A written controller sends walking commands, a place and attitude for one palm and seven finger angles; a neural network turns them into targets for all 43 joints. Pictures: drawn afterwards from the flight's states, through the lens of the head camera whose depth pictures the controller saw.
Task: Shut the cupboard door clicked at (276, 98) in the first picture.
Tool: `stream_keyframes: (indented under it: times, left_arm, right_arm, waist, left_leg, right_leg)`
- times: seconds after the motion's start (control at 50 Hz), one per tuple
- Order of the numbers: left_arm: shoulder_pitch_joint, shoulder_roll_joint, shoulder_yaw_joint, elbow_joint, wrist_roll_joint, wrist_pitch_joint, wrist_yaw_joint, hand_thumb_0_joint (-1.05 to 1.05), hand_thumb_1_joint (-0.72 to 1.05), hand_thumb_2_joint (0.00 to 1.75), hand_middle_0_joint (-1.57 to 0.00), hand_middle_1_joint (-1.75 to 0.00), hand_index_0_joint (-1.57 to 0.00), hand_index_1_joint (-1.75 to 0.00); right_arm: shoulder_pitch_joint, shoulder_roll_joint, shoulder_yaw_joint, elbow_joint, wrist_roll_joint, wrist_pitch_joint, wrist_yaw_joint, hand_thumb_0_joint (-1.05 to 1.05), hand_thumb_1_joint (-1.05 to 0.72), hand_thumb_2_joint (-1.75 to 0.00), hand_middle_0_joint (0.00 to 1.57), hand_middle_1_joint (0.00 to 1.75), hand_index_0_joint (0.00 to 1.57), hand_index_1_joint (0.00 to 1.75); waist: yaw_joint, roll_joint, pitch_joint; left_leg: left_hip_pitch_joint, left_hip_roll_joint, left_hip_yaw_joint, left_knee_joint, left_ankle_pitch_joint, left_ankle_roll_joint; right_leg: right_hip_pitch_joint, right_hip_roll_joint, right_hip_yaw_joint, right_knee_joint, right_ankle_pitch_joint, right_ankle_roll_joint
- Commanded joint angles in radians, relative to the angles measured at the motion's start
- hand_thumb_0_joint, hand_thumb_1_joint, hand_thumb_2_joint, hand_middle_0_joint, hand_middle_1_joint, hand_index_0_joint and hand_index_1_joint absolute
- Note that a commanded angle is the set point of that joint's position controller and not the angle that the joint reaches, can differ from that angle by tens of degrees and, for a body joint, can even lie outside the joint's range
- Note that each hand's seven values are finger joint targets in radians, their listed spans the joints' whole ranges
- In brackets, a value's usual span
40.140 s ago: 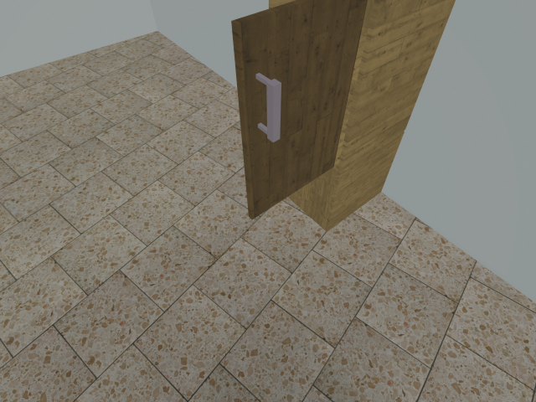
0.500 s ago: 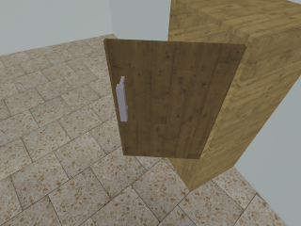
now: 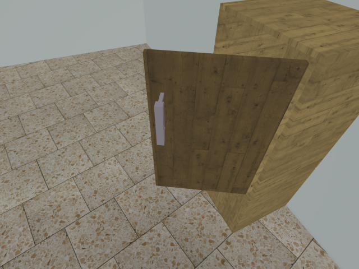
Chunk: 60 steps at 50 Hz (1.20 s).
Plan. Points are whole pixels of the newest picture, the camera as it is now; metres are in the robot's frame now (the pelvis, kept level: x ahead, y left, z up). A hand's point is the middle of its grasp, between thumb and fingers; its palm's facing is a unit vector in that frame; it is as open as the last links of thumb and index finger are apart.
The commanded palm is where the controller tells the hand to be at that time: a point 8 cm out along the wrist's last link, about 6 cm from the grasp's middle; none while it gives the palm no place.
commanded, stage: look again from close up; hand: left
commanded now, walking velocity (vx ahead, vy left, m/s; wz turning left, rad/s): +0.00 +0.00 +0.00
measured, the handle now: (161, 119) +0.49 +0.09 +0.07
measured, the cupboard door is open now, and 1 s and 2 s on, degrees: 59 59 59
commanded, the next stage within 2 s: shuffle to correct the standing spot in 0.50 s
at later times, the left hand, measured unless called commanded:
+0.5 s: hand out of the picture +0.02 +0.14 -0.17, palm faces +0.04 -0.99 -0.16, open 7.4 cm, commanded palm none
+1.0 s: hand out of the picture +0.10 +0.12 -0.17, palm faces +0.00 -0.97 -0.23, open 7.4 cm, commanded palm none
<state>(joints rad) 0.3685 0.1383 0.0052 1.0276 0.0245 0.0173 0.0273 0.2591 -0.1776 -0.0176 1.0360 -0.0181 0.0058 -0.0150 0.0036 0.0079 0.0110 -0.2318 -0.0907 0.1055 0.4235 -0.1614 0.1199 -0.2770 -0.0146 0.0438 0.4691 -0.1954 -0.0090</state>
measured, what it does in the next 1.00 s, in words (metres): shifts its weight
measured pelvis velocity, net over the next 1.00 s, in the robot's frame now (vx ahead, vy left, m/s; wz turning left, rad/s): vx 0.05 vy -0.07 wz -0.03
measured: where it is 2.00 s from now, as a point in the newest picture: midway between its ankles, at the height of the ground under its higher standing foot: outside the picture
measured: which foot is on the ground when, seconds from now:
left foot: down 0.00-1.00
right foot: down 0.00-1.00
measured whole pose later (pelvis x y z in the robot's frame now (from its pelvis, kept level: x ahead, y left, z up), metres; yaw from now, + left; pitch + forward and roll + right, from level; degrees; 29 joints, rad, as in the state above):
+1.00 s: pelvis +0.05 -0.07 +0.00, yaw -2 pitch +0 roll +0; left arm 0.24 0.18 0.05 0.95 0.02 0.05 0.02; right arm 0.19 -0.18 -0.04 1.05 -0.03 0.01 -0.06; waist -0.01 0.01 0.09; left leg -0.25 0.01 0.09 0.52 -0.27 0.04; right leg -0.33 0.01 0.02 0.69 -0.37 -0.02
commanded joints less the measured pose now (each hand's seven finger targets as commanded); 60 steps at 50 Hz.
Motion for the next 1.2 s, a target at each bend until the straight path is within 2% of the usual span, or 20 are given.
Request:
stream_keyframes:
  times: [0.0,0.06,0.08,0.22,0.32,0.46,0.58,0.72,0.8,0.86,0.9,0.94,0.96,0.98,1.0,1.02,1.04,1.08,1.12,1.18]
  left_arm:
    - [0.056,0.087,0.015,-0.034,0.004,-0.024,0.008,0.00,0.90,0.90,-0.20,-0.30,-0.20,-0.30]
    - [0.064,0.091,0.012,-0.027,0.004,-0.028,0.007,0.00,0.90,0.90,-0.20,-0.30,-0.20,-0.30]
    - [0.058,0.090,0.011,-0.024,0.003,-0.032,0.007,0.00,0.90,0.90,-0.20,-0.30,-0.20,-0.30]
    - [0.057,0.094,0.005,-0.011,0.002,-0.031,0.008,0.00,0.90,0.90,-0.20,-0.30,-0.20,-0.30]
    - [0.053,0.091,0.002,-0.006,-0.001,-0.036,0.009,0.00,0.90,0.90,-0.20,-0.30,-0.20,-0.30]
    - [0.026,0.095,-0.003,-0.005,-0.007,-0.048,0.015,0.00,0.90,0.90,-0.20,-0.30,-0.20,-0.30]
    - [0.005,0.103,-0.005,-0.004,-0.013,-0.049,0.017,0.00,0.90,0.90,-0.20,-0.30,-0.20,-0.30]
    - [-0.017,0.109,0.012,-0.025,-0.010,-0.018,0.010,0.00,0.90,0.90,-0.20,-0.30,-0.20,-0.30]
    - [-0.032,0.116,0.032,-0.065,-0.002,0.006,0.003,0.00,0.90,0.90,-0.20,-0.30,-0.20,-0.30]
    - [-0.060,0.125,0.051,-0.101,0.000,0.024,0.002,0.00,0.90,0.90,-0.20,-0.30,-0.20,-0.30]
    - [-0.054,0.116,0.060,-0.116,-0.002,0.028,0.000,0.00,0.90,0.90,-0.20,-0.30,-0.20,-0.30]
    - [-0.009,0.090,0.055,-0.114,0.000,0.019,-0.005,0.00,0.90,0.90,-0.20,-0.30,-0.20,-0.30]
    - [0.026,0.081,0.053,-0.103,0.003,0.009,-0.007,0.00,0.90,0.90,-0.20,-0.30,-0.20,-0.30]
    - [0.034,0.103,0.052,-0.099,0.008,-0.005,-0.003,0.00,0.90,0.90,-0.20,-0.30,-0.20,-0.30]
    - [0.003,0.171,0.054,-0.104,0.011,-0.016,0.009,0.00,0.90,0.90,-0.20,-0.30,-0.20,-0.30]
    - [-0.021,0.191,0.044,-0.109,-0.002,-0.025,0.012,0.00,0.90,0.90,-0.20,-0.30,-0.20,-0.30]
    - [-0.052,0.195,0.039,-0.116,-0.002,-0.030,0.013,0.00,0.90,0.90,-0.20,-0.30,-0.20,-0.30]
    - [-0.107,0.208,0.044,-0.125,-0.003,-0.045,0.014,0.00,0.90,0.90,-0.20,-0.30,-0.20,-0.30]
    - [-0.112,0.202,0.039,-0.117,-0.010,-0.049,0.014,0.00,0.90,0.90,-0.20,-0.30,-0.20,-0.30]
    - [-0.105,0.198,0.042,-0.109,-0.013,-0.042,0.017,0.00,0.90,0.90,-0.20,-0.30,-0.20,-0.30]
  right_arm:
    - [0.023,-0.126,-0.027,-0.046,0.006,-0.021,-0.004,0.00,-0.90,-0.90,0.20,0.30,0.20,0.30]
    - [0.014,-0.123,-0.025,-0.044,0.009,-0.024,-0.004,0.00,-0.90,-0.90,0.20,0.30,0.20,0.30]
    - [0.017,-0.118,-0.024,-0.043,0.009,-0.025,-0.004,0.00,-0.90,-0.90,0.20,0.30,0.20,0.30]
    - [0.032,-0.119,-0.021,-0.026,0.010,-0.026,-0.005,0.00,-0.90,-0.90,0.20,0.30,0.20,0.30]
    - [0.040,-0.106,-0.015,-0.015,0.011,-0.032,-0.006,0.00,-0.90,-0.90,0.20,0.30,0.20,0.30]
    - [0.059,-0.084,-0.005,0.007,0.014,-0.044,-0.008,0.00,-0.90,-0.90,0.20,0.30,0.20,0.30]
    - [0.059,-0.075,0.005,0.029,0.014,-0.050,-0.011,0.00,-0.90,-0.90,0.20,0.30,0.20,0.30]
    - [0.041,-0.108,-0.015,0.034,0.009,-0.041,-0.033,0.00,-0.90,-0.90,0.20,0.30,0.20,0.30]
    - [0.035,-0.144,-0.040,0.015,0.002,-0.025,-0.049,0.00,-0.90,-0.90,0.20,0.30,0.20,0.30]
    - [0.038,-0.164,-0.053,-0.005,-0.006,-0.018,-0.059,0.00,-0.90,-0.90,0.20,0.30,0.20,0.30]
    - [-0.007,-0.172,-0.062,-0.028,-0.011,-0.016,-0.063,0.00,-0.90,-0.90,0.20,0.30,0.20,0.30]
    - [-0.055,-0.171,-0.063,-0.047,-0.014,-0.015,-0.056,0.00,-0.90,-0.90,0.20,0.30,0.20,0.30]
    - [-0.074,-0.167,-0.061,-0.050,-0.010,-0.012,-0.048,0.00,-0.90,-0.90,0.20,0.30,0.20,0.30]
    - [-0.052,-0.130,-0.057,-0.051,-0.001,-0.009,-0.039,0.00,-0.90,-0.90,0.20,0.30,0.20,0.30]
    - [-0.020,-0.067,-0.046,-0.066,0.011,-0.005,-0.030,0.00,-0.90,-0.90,0.20,0.30,0.20,0.30]
    - [-0.020,-0.047,-0.036,-0.064,0.014,0.004,-0.021,0.00,-0.90,-0.90,0.20,0.30,0.20,0.30]
    - [-0.009,-0.050,-0.037,-0.055,0.011,0.004,-0.012,0.00,-0.90,-0.90,0.20,0.30,0.20,0.30]
    - [-0.033,-0.068,-0.036,-0.045,0.010,0.000,-0.008,0.00,-0.90,-0.90,0.20,0.30,0.20,0.30]
    - [-0.020,-0.069,-0.030,-0.030,0.013,-0.007,-0.006,0.00,-0.90,-0.90,0.20,0.30,0.20,0.30]
    - [-0.003,-0.061,-0.022,-0.018,0.012,-0.005,-0.004,0.00,-0.90,-0.90,0.20,0.30,0.20,0.30]
  waist:
    - [-0.004,-0.005,0.073]
    - [0.000,-0.002,0.059]
    - [-0.004,-0.028,0.062]
    - [-0.008,-0.012,0.084]
    - [-0.005,-0.010,0.075]
    - [-0.011,-0.048,0.024]
    - [-0.010,-0.030,0.014]
    - [-0.010,0.017,0.023]
    - [-0.012,0.067,0.024]
    - [-0.023,0.091,0.003]
    - [-0.010,0.074,-0.016]
    - [0.022,0.045,-0.058]
    - [0.039,0.037,-0.082]
    - [0.028,-0.075,-0.102]
    - [-0.004,-0.264,-0.092]
    - [0.001,-0.271,-0.075]
    - [-0.012,-0.168,-0.046]
    - [-0.019,-0.183,-0.022]
    - [-0.016,-0.150,-0.026]
    - [-0.008,-0.098,0.000]
  left_leg:
    - [-0.089,0.226,-0.292,-0.249,-0.401,-0.065]
    - [-0.085,0.222,-0.283,-0.234,-0.379,-0.060]
    - [-0.079,0.217,-0.279,-0.226,-0.357,-0.062]
    - [-0.094,0.214,-0.292,-0.240,-0.384,-0.065]
    - [-0.081,0.204,-0.275,-0.222,-0.319,-0.066]
    - [-0.013,0.188,-0.220,-0.156,-0.124,-0.071]
    - [0.018,0.183,-0.194,-0.129,-0.006,-0.077]
    - [0.065,0.269,-0.239,-0.125,0.164,-0.055]
    - [0.082,0.354,-0.289,-0.102,0.320,0.009]
    - [0.117,0.458,-0.334,-0.075,0.526,0.103]
    - [0.118,0.479,-0.321,-0.033,0.608,0.117]
    - [0.088,0.410,-0.238,0.031,0.538,0.062]
    - [0.060,0.341,-0.181,0.090,0.407,0.008]
    - [0.023,0.233,-0.115,0.170,0.179,-0.055]
    - [-0.113,0.115,-0.043,0.239,-0.180,-0.108]
    - [-0.119,0.085,-0.070,0.305,-0.366,-0.123]
    - [-0.075,0.096,-0.088,0.314,-0.351,-0.123]
    - [-0.081,0.108,-0.106,0.264,-0.269,-0.120]
    - [-0.033,0.107,-0.103,0.139,-0.180,-0.127]
    - [0.020,0.109,-0.103,0.040,-0.075,-0.131]
  right_leg:
    - [-0.019,-0.030,0.059,-0.042,-0.098,-0.035]
    - [-0.001,-0.037,0.068,-0.053,-0.078,-0.035]
    - [-0.006,-0.042,0.078,-0.066,-0.079,-0.038]
    - [-0.013,-0.040,0.078,-0.072,-0.104,-0.031]
    - [0.006,-0.051,0.088,-0.085,-0.061,-0.034]
    - [0.046,-0.075,0.106,-0.104,0.044,-0.039]
    - [0.072,-0.081,0.112,-0.101,0.104,-0.040]
    - [0.016,-0.041,0.052,-0.015,0.104,-0.017]
    - [-0.063,-0.011,0.019,0.122,-0.020,-0.014]
    - [-0.154,0.004,0.024,0.343,-0.262,-0.010]
    - [-0.153,-0.015,0.045,0.376,-0.286,-0.015]
    - [-0.036,-0.026,0.009,0.201,-0.184,-0.012]
    - [0.045,-0.026,-0.013,0.061,-0.023,-0.001]
    - [0.094,-0.055,0.054,-0.063,0.197,0.002]
    - [0.148,-0.212,0.259,-0.093,0.381,-0.037]
    - [0.096,-0.305,0.305,-0.144,0.358,-0.126]
    - [0.037,-0.306,0.255,-0.155,0.259,-0.173]
    - [0.047,-0.244,0.273,-0.133,0.250,-0.162]
    - [0.072,-0.227,0.230,-0.105,0.292,-0.145]
    - [0.058,-0.207,0.209,-0.114,0.227,-0.101]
